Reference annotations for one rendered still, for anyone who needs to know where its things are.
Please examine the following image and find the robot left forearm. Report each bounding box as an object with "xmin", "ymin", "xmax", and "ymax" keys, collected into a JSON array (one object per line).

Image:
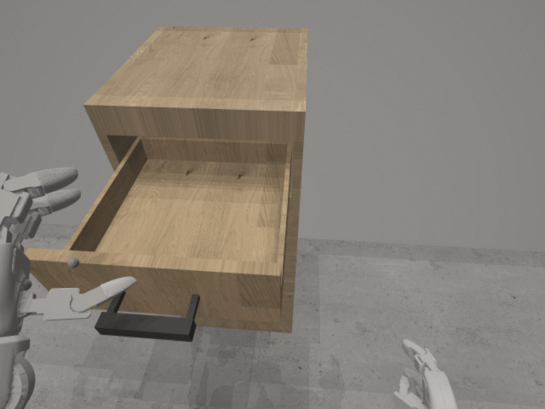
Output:
[{"xmin": 0, "ymin": 335, "xmax": 35, "ymax": 409}]

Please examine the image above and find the cabinet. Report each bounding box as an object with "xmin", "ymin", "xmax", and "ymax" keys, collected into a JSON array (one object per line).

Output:
[{"xmin": 83, "ymin": 26, "xmax": 308, "ymax": 333}]

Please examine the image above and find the handle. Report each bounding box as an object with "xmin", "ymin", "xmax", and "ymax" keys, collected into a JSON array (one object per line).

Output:
[{"xmin": 95, "ymin": 291, "xmax": 200, "ymax": 342}]

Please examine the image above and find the drawer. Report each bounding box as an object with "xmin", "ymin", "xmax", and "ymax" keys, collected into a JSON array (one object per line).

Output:
[{"xmin": 24, "ymin": 136, "xmax": 292, "ymax": 323}]

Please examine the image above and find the robot right hand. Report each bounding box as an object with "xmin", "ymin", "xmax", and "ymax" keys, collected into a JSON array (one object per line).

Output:
[{"xmin": 394, "ymin": 339, "xmax": 460, "ymax": 409}]

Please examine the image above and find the robot left hand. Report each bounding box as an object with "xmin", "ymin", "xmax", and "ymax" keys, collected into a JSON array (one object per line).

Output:
[{"xmin": 0, "ymin": 168, "xmax": 137, "ymax": 337}]

